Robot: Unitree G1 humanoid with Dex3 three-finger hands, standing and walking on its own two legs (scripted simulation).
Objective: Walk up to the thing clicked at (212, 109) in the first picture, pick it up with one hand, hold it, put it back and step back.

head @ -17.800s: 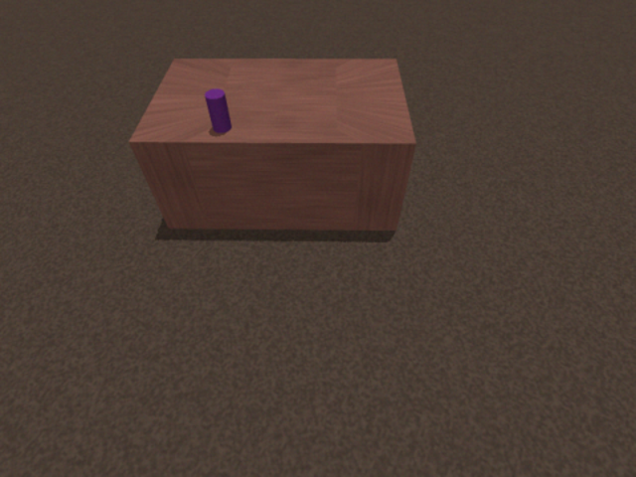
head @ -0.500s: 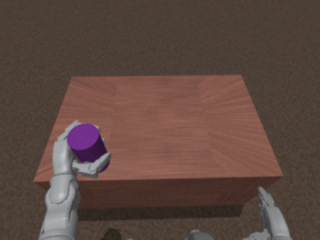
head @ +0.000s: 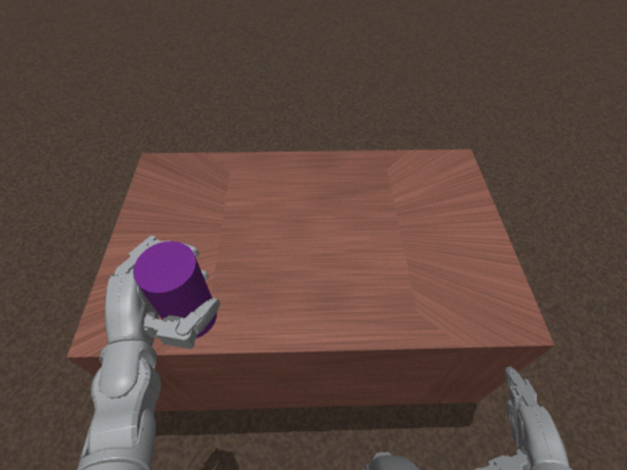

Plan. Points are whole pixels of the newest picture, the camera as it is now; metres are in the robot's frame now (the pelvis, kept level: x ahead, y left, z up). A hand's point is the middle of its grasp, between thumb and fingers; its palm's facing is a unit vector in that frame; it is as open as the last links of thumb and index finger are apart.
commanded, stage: crouch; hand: left
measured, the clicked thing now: (180, 293) +0.32 +0.17 +0.06
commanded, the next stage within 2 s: lower in 1.30 s
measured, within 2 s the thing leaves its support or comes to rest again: neither
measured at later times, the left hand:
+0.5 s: hand (194, 293) +0.36 +0.17 -0.01, palm faces +0.13 -0.99 +0.00, open 9.2 cm
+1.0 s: hand (208, 285) +0.42 +0.17 -0.09, palm faces +0.13 -0.99 +0.00, open 9.2 cm
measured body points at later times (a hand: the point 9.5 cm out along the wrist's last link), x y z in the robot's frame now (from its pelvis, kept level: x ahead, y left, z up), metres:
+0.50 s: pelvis -0.02 -0.01 -0.02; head +0.08 +0.01 +0.42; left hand +0.35 +0.22 -0.01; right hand +0.14 -0.26 -0.06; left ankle -0.01 +0.12 -0.70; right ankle +0.02 -0.14 -0.70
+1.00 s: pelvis -0.02 +0.00 -0.08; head +0.11 +0.04 +0.35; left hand +0.41 +0.22 -0.09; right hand +0.14 -0.26 -0.07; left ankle -0.01 +0.12 -0.70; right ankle +0.02 -0.14 -0.70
